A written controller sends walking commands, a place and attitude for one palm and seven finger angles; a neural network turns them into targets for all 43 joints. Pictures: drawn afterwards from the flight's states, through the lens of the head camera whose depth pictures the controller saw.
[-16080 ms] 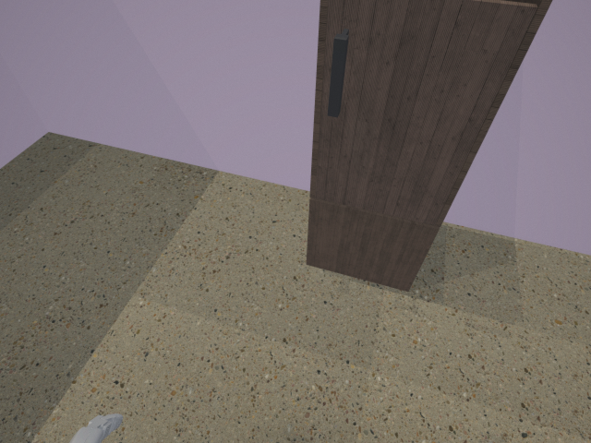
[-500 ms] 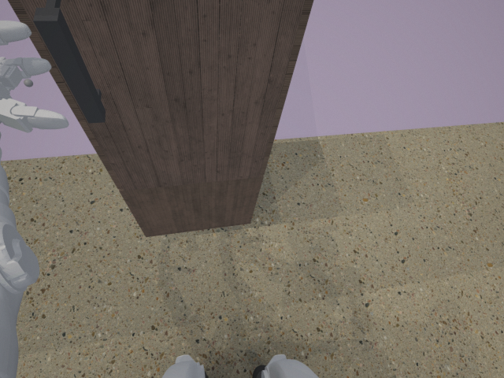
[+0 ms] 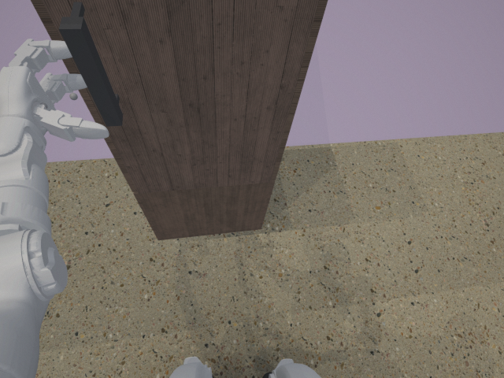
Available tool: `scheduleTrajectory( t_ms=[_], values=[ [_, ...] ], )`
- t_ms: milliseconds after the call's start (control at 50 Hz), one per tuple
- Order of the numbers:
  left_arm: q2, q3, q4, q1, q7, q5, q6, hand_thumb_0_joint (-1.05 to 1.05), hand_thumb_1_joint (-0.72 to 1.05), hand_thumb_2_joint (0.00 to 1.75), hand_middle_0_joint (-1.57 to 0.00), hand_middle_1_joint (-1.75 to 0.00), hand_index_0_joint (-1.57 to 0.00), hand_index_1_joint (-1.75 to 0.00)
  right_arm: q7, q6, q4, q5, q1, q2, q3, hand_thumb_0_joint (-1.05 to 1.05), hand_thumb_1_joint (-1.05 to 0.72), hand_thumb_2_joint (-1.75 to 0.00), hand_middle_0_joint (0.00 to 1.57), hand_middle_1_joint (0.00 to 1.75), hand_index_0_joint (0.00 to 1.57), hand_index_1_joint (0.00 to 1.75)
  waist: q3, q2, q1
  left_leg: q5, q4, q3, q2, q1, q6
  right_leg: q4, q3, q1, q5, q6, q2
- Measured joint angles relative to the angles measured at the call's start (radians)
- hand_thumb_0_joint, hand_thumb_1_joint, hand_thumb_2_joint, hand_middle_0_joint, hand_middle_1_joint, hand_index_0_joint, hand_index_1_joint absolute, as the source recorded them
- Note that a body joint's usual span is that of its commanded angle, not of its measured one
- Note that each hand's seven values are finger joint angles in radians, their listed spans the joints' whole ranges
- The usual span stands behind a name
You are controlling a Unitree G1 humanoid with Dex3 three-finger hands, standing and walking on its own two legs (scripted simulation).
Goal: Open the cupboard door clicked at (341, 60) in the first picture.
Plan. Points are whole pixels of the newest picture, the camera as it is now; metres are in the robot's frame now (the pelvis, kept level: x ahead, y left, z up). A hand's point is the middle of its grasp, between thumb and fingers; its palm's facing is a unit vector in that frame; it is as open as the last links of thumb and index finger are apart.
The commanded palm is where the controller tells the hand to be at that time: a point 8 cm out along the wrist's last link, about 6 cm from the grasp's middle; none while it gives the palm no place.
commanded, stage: slide the fingers in behind the handle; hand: left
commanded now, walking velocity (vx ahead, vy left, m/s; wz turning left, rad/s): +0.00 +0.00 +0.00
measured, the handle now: (98, 70) +0.56 +0.21 +0.12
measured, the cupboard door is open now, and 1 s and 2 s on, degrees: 0 0 0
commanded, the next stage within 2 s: close the thumb around the handle in 1.20 s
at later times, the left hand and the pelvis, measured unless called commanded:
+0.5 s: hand (96, 95) +0.51 +0.20 +0.12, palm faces +0.06 -1.00 +0.01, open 14.0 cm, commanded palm +0.48 +0.24 +0.12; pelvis -0.01 -0.01 +0.00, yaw +0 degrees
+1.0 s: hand (113, 95) +0.51 +0.18 +0.12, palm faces +0.08 -1.00 -0.01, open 14.0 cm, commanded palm +0.49 +0.22 +0.12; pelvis -0.01 -0.01 +0.00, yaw +0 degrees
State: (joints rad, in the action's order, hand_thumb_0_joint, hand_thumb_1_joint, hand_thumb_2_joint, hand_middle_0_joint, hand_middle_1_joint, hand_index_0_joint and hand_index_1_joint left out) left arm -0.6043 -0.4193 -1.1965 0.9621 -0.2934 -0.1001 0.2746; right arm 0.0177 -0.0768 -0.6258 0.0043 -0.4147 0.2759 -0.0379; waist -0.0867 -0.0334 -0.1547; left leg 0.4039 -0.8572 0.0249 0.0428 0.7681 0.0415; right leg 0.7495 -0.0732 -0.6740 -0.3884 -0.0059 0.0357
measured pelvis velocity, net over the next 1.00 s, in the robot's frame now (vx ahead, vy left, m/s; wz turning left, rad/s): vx -0.01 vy -0.01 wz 0.00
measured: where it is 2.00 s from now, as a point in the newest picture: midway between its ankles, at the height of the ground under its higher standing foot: outside the picture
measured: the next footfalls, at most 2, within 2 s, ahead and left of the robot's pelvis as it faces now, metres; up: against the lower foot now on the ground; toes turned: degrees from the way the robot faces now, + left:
none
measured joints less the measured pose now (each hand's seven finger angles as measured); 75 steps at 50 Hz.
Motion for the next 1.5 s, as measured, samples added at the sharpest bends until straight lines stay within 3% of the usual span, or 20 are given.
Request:
scheduleTrajectory(
  t_ms=[340, 520, 660, 780, 880, 1360, 1500],
  values=[
    [-0.01, -0.019, -0.062, 0.044, 0.046, 0.025, 0.017, -0.01, -0.5, 0.31, -0.3, -1.2, -0.31, -1.2, 0.001, 0.02, -0.011, 0.0, -0.033, 0.008, -0.002, 0.01, -0.91, -0.9, 0.2, 0.3, 0.21, 0.3, 0.015, 0.003, -0.032, -0.015, -0.001, 0.006, 0.01, 0.01, -0.008, 0.017, 0.006, -0.022, 0.01, -0.011, 0.009],
    [0.014, 0.0, -0.042, 0.033, 0.05, 0.016, 0.013, -0.01, -0.5, 0.31, -0.29, -1.2, -0.31, -1.2, -0.003, 0.023, -0.021, -0.001, -0.043, 0.01, 0.006, 0.01, -0.91, -0.9, 0.2, 0.3, 0.21, 0.3, 0.007, 0.002, -0.025, -0.016, 0.004, 0.002, 0.011, 0.006, -0.011, 0.009, 0.003, -0.015, 0.011, -0.014, 0.011],
    [0.069, 0.016, -0.005, 0.01, 0.073, 0.006, 0.02, -0.01, -0.5, 0.31, -0.29, -1.2, -0.3, -1.2, -0.012, 0.027, -0.019, -0.005, -0.033, 0.006, 0.012, 0.01, -0.91, -0.9, 0.2, 0.3, 0.21, 0.3, -0.004, -0.003, -0.014, -0.012, 0.01, 0.006, 0.009, -0.012, -0.011, 0.006, 0.008, 0.0, 0.006, -0.013, 0.009],
    [0.084, 0.017, -0.024, 0.013, 0.104, 0.024, 0.005, -0.01, -0.5, 0.31, -0.3, -1.2, -0.3, -1.2, -0.016, 0.03, -0.003, -0.004, -0.013, -0.002, 0.008, 0.01, -0.91, -0.9, 0.2, 0.3, 0.21, 0.3, -0.002, -0.003, -0.015, -0.01, 0.011, 0.009, 0.007, -0.019, -0.01, 0.012, 0.011, 0.003, 0.002, -0.012, 0.006],
    [0.102, 0.015, -0.003, 0.006, 0.124, 0.026, 0.033, -0.01, -0.5, 0.31, -0.29, -1.2, -0.3, -1.2, -0.02, 0.037, -0.006, -0.008, -0.004, -0.008, 0.009, 0.01, -0.91, -0.9, 0.2, 0.3, 0.21, 0.3, 0.001, -0.002, -0.008, -0.009, 0.008, 0.011, 0.006, -0.016, -0.011, 0.019, 0.013, -0.002, -0.001, -0.013, 0.005],
    [0.098, 0.017, -0.003, -0.008, 0.113, 0.016, 0.025, -0.01, -0.5, 0.31, -0.29, -1.2, -0.3, -1.2, -0.017, 0.024, -0.022, -0.005, -0.027, 0.002, 0.017, 0.01, -0.91, -0.9, 0.2, 0.3, 0.21, 0.3, -0.006, -0.002, -0.007, -0.011, 0.018, 0.011, 0.006, -0.031, -0.012, 0.01, 0.015, 0.012, 0.001, -0.014, 0.007],
    [0.088, 0.018, -0.022, -0.004, 0.112, 0.018, 0.028, -0.01, -0.33, 0.38, -0.3, -1.21, -0.32, -1.21, -0.012, 0.029, -0.019, -0.002, -0.016, 0.0, 0.012, 0.01, -0.91, -0.9, 0.2, 0.3, 0.21, 0.3, 0.002, 0.0, -0.009, -0.014, 0.016, 0.007, 0.005, -0.032, -0.011, 0.01, 0.011, 0.015, 0.004, -0.013, 0.006]
  ],
)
